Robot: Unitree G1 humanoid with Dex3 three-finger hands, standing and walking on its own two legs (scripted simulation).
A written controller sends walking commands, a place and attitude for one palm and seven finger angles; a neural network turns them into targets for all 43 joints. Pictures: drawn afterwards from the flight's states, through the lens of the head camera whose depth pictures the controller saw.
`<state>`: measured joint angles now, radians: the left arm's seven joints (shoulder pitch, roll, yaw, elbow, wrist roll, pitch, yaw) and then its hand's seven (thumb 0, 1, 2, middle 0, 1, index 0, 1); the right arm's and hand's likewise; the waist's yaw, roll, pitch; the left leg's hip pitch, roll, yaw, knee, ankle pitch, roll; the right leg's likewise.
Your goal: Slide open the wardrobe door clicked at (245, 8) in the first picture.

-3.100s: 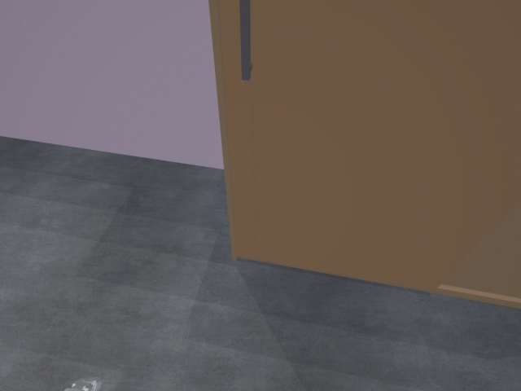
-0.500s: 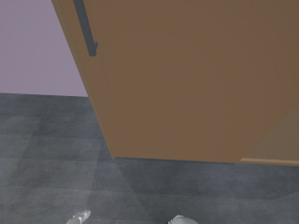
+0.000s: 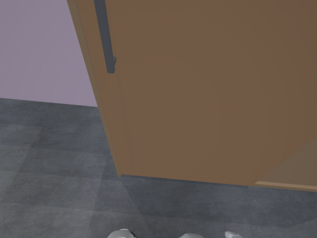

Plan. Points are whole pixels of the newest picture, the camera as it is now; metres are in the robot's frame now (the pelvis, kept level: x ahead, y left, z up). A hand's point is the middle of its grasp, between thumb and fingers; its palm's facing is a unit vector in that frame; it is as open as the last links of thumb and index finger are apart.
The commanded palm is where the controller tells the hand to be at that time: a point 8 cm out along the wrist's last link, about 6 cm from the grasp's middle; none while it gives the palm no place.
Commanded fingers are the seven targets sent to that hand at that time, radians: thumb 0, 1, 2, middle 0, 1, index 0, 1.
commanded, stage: come to a stop and stand still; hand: left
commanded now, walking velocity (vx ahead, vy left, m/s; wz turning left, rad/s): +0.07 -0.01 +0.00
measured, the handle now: (106, 29) +0.51 +0.18 +0.24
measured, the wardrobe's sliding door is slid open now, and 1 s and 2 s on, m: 0.00 0.00 0.00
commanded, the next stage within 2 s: look again from close up in 1.30 s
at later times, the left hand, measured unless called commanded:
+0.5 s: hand out of the picture -0.07 +0.12 -0.17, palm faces +0.10 -0.98 -0.17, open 7.3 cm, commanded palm none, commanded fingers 0.00 0.90 0.90 -0.20 -0.30 -0.20 -0.30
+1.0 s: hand out of the picture -0.10 +0.14 -0.17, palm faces +0.05 -0.98 -0.18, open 7.4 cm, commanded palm none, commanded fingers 0.00 0.90 0.90 -0.20 -0.30 -0.20 -0.30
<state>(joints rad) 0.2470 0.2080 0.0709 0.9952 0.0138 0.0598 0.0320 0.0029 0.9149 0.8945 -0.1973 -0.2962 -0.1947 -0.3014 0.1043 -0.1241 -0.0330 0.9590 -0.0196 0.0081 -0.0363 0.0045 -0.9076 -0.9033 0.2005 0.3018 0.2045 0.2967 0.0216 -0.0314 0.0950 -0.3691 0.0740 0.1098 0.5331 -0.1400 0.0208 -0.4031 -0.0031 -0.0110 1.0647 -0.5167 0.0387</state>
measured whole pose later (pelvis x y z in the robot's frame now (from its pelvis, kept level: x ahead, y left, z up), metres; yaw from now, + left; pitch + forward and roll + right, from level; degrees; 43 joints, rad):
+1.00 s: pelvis -0.09 -0.03 +0.01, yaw +2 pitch -1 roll +0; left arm 0.33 0.15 0.01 1.07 0.02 0.00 0.02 0.00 0.91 0.89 -0.20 -0.30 -0.20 -0.30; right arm 0.35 -0.14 -0.02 1.05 -0.02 -0.01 -0.02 0.01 -0.90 -0.90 0.20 0.30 0.20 0.30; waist -0.02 0.00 0.02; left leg -0.23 0.03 0.03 0.51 -0.26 -0.01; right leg -0.27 -0.03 -0.09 0.49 -0.20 -0.02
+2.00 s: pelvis -0.10 -0.03 +0.01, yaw +3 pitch -2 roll +0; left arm 0.24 0.28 -0.01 1.08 0.01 -0.01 0.01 0.01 0.91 0.89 -0.20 -0.30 -0.20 -0.30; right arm 0.23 -0.29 0.00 1.11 -0.01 -0.01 0.01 0.01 -0.90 -0.90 0.20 0.30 0.20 0.30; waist 0.00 0.00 0.04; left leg -0.18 0.01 0.03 0.41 -0.19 0.00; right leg -0.21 -0.04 -0.09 0.40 -0.14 0.00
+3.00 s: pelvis -0.07 -0.02 +0.02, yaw +3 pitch -2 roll +0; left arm 0.19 0.31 -0.01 1.09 0.01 -0.01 0.01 0.01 0.91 0.89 -0.20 -0.30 -0.20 -0.30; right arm 0.16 -0.31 0.01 1.11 0.00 -0.01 0.01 0.01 -0.90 -0.90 0.20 0.30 0.20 0.30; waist 0.01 -0.01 0.03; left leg -0.10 0.00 0.03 0.34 -0.20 0.01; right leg -0.14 -0.04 -0.09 0.33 -0.15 0.01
